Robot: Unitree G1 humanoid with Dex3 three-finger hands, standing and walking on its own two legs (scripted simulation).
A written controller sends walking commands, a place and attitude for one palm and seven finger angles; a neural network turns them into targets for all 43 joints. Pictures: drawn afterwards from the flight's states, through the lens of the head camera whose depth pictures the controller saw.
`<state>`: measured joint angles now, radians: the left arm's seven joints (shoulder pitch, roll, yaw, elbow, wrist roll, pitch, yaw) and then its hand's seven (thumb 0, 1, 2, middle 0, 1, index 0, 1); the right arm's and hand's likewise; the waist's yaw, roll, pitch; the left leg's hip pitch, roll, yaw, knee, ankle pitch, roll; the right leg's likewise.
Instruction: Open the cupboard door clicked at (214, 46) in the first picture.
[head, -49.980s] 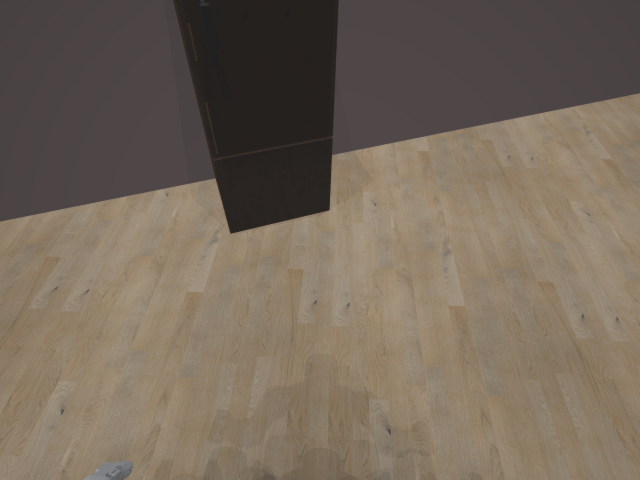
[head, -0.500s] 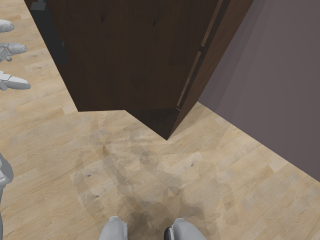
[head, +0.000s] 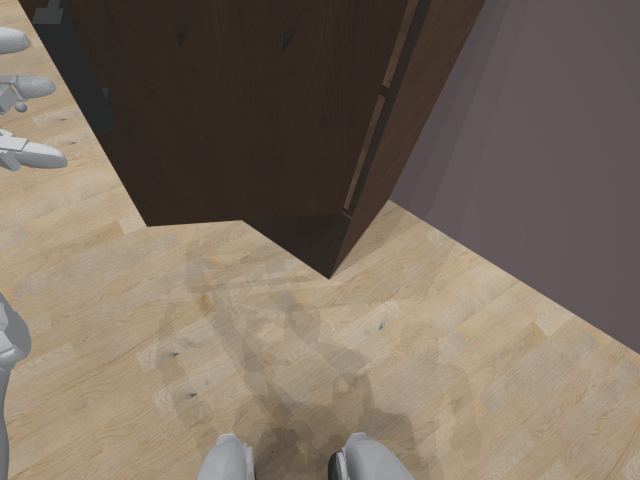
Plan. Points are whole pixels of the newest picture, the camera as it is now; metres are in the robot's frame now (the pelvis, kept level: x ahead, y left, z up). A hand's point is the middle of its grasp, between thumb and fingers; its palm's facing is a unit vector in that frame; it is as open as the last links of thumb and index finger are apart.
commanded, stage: slide the fingers in behind the handle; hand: left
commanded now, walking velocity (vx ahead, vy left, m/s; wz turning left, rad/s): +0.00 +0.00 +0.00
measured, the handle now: (82, 65) +0.58 +0.24 +0.12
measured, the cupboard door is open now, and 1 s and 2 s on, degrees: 43 43 44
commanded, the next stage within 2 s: close the thumb around the handle in 1.46 s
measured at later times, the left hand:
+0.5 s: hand (52, 110) +0.51 +0.25 +0.12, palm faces +0.03 -1.00 +0.01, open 14.0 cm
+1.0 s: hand (91, 106) +0.52 +0.22 +0.12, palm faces +0.04 -1.00 +0.01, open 14.0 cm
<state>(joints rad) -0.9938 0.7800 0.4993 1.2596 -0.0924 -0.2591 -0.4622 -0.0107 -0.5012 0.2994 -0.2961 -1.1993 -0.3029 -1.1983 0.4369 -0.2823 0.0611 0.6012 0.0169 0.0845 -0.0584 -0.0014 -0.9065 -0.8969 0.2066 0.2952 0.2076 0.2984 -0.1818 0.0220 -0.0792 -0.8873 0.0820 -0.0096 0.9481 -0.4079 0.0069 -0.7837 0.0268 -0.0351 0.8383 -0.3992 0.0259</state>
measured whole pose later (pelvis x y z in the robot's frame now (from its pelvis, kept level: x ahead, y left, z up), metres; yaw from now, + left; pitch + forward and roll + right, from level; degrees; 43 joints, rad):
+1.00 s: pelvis +0.01 +0.00 +0.00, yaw +0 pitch +19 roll -4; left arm -0.94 0.58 0.44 1.17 -0.10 -0.29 -0.30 -0.01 -0.50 0.30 -0.30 -1.20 -0.30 -1.20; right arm 0.43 -0.27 0.03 0.62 0.00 0.07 -0.02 0.00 -0.91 -0.90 0.21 0.30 0.21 0.30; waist -0.17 0.03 -0.10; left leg -0.84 0.08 0.00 0.92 -0.41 0.00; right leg -0.74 0.02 -0.02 0.83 -0.41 0.02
